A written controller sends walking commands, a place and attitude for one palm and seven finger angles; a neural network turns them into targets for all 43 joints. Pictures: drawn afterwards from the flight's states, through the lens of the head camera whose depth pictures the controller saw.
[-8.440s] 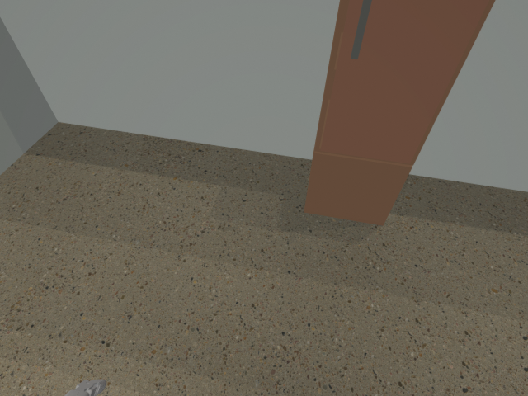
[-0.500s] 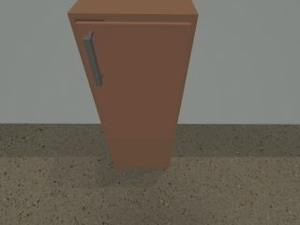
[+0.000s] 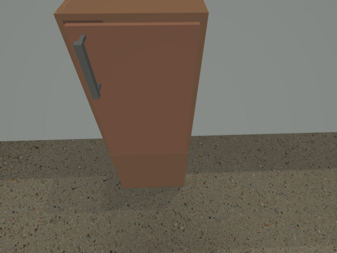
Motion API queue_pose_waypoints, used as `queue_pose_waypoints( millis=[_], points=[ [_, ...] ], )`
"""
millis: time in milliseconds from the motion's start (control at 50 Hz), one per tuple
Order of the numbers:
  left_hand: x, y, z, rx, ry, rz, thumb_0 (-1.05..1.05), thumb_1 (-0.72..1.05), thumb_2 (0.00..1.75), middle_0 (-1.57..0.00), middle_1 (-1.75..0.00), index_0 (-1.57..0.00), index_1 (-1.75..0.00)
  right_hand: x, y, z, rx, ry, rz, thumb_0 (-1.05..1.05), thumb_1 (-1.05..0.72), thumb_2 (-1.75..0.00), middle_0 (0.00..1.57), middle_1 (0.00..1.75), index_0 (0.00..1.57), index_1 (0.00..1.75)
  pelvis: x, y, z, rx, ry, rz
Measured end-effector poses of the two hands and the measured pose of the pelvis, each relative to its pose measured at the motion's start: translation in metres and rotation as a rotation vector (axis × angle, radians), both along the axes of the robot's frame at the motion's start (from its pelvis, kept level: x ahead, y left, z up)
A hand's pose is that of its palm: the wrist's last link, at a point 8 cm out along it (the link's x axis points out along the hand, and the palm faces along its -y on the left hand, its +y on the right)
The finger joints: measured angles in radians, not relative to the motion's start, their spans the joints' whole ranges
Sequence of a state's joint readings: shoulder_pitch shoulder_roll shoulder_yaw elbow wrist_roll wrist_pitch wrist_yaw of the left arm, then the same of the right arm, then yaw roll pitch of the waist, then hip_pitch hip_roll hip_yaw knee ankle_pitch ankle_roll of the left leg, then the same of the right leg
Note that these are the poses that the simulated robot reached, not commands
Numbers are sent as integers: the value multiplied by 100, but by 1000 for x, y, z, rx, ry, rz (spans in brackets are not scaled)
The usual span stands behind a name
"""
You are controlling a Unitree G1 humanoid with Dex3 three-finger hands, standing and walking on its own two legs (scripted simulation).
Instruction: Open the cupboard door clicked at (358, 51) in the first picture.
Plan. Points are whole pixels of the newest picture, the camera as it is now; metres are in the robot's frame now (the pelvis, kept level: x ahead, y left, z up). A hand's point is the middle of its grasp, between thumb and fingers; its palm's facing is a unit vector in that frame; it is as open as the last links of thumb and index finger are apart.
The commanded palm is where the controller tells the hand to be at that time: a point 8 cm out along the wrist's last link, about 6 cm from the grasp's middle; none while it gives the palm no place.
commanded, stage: look again from close up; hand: left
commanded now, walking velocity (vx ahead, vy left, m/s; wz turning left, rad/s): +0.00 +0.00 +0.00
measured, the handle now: (90, 68) +0.55 +0.26 +0.14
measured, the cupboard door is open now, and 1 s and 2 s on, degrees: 0 0 0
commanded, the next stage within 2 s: come to a stop and stand still in 0.30 s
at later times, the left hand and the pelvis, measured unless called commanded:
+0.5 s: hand out of the picture +0.00 +0.14 -0.17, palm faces +0.04 -0.98 -0.19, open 7.3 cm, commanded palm none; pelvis +0.00 -0.03 +0.00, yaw +1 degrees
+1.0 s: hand out of the picture +0.00 +0.15 -0.16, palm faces +0.03 -0.97 -0.25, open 7.4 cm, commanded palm none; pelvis -0.01 -0.03 +0.00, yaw +2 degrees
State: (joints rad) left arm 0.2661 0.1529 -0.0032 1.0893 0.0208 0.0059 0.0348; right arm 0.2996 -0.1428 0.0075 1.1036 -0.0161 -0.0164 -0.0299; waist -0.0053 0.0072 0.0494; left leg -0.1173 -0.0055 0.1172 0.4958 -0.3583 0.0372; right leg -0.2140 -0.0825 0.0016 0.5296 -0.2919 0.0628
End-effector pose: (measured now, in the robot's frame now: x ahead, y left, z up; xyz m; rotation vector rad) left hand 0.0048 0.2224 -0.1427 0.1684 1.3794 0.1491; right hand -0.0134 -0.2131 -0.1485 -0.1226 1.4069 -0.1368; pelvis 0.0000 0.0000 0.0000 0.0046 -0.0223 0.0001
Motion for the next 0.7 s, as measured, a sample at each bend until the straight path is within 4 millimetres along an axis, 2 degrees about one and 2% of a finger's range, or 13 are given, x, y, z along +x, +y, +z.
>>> queue_pose_waypoints(
  millis=[480, 600, 700],
  points=[
    [-14, -35, 0, -19, 15, 34, 1, 93, 90, -20, -30, -20, -29, 15, -35, 5, -18, -9, 27, 1, -91, -90, 20, 30, 20, 30, 0, -31, 3, -3, 6, 19],
    [-18, -39, -1, -18, 16, 38, 1, 93, 90, -20, -30, -20, -29, 13, -38, 6, -16, -1, 31, 1, -92, -90, 20, 30, 20, 30, -2, -34, 3, -9, 11, 24],
    [-22, -33, -1, -5, 11, 25, 1, 92, 90, -20, -30, -20, -29, 17, -38, 3, -15, -50, 33, 1, -92, -90, 20, 30, 20, 30, -8, -29, -1, -12, 16, 33]
  ],
)
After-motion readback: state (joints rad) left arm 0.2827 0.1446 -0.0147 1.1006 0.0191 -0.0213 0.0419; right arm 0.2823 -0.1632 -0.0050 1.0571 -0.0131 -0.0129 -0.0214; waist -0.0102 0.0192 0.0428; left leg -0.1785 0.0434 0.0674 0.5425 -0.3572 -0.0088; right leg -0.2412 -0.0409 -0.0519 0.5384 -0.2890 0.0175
